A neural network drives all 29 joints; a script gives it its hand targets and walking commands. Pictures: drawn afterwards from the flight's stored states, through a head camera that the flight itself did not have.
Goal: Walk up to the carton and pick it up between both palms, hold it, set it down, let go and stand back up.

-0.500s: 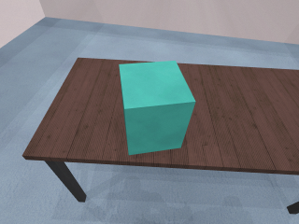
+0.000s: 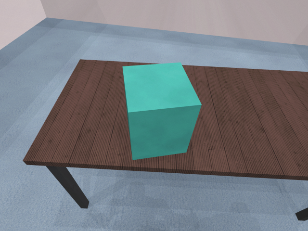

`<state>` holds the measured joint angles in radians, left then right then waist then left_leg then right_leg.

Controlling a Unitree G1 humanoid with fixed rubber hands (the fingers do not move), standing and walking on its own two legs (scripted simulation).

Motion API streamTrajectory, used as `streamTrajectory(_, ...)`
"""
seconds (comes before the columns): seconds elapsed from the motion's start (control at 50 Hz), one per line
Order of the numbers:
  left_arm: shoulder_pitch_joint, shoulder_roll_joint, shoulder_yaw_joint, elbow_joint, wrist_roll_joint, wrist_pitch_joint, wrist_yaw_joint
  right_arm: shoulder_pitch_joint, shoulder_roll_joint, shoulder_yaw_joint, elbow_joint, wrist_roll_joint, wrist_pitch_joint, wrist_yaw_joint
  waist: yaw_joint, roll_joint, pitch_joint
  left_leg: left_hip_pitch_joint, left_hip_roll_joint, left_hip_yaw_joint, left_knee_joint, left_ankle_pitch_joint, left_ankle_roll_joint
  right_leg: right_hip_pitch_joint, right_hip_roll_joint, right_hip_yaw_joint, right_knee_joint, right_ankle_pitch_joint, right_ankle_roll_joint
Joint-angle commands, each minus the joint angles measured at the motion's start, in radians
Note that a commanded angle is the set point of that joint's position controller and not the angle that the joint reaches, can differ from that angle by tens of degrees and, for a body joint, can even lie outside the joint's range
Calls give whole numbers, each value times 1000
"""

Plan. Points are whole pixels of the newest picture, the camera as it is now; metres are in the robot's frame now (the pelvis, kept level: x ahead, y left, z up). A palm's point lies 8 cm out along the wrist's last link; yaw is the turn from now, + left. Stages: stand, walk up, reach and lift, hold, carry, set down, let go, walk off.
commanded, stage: stand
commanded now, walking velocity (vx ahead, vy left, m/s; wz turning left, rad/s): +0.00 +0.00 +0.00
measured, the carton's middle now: (156, 111) +0.51 -0.01 +0.00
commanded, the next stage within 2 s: walk up in 0.96 s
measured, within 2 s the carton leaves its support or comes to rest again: neither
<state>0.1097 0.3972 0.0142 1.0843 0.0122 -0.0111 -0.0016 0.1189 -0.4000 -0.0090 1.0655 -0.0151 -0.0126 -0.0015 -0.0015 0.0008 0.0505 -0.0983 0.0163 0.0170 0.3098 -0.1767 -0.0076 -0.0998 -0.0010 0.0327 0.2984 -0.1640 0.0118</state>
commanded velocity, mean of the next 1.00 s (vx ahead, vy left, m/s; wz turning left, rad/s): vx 0.00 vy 0.00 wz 0.00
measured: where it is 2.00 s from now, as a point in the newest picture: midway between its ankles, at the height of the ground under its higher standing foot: outside the picture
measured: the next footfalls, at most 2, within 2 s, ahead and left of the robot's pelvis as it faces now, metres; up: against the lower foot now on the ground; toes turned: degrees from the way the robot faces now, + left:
left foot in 1.44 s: +0.10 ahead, +0.20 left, +0.00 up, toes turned -6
right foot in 1.84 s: +0.07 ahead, -0.05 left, +0.00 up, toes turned -5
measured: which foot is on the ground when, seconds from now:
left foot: down 0.00-1.00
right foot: down 0.00-1.00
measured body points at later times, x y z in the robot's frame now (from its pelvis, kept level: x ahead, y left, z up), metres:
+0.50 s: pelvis +0.00 +0.00 +0.00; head +0.01 +0.00 +0.45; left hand +0.09 +0.32 -0.12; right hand +0.09 -0.32 -0.12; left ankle +0.00 +0.12 -0.75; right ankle +0.00 -0.13 -0.75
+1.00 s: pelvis +0.00 +0.00 +0.00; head +0.01 +0.00 +0.45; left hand +0.09 +0.32 -0.12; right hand +0.09 -0.32 -0.12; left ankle +0.00 +0.12 -0.75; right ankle +0.00 -0.13 -0.75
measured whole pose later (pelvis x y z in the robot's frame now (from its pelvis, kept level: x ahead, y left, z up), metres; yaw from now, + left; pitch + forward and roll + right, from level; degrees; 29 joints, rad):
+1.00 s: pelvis +0.00 +0.00 +0.00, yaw +0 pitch -2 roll +0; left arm 0.11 0.40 0.01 1.09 0.01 -0.01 0.00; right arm 0.12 -0.40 -0.01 1.07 -0.01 -0.01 0.00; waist 0.00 0.00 0.05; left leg -0.10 0.02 0.02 0.31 -0.18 -0.01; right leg -0.10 0.00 0.03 0.30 -0.16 0.01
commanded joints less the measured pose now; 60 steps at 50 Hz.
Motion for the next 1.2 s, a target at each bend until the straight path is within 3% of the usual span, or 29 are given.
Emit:
streamTrajectory(0.0,-28,177,33,-44,-1,-13,9,-28,-178,-38,-43,1,-14,-9,0,1,-68,13,109,-101,-42,111,31,3,-118,86,-37,115,-34)
streamTrajectory(1.12,-24,173,32,-44,-1,-14,10,-29,-179,-36,-43,0,-14,-9,1,0,-62,10,110,-101,-42,121,31,1,-119,87,-37,123,-33)
streamTrajectory(1.14,82,253,68,-43,8,-25,26,-19,-240,-76,-84,-37,11,14,23,62,-33,-54,51,-52,51,-109,40,-17,-140,152,-24,-34,-68)
streamTrajectory(1.18,137,296,90,-54,16,-31,40,-22,-186,-70,-117,-47,33,33,36,-38,14,-236,-1,-15,218,-253,30,25,-245,322,-74,-218,-150)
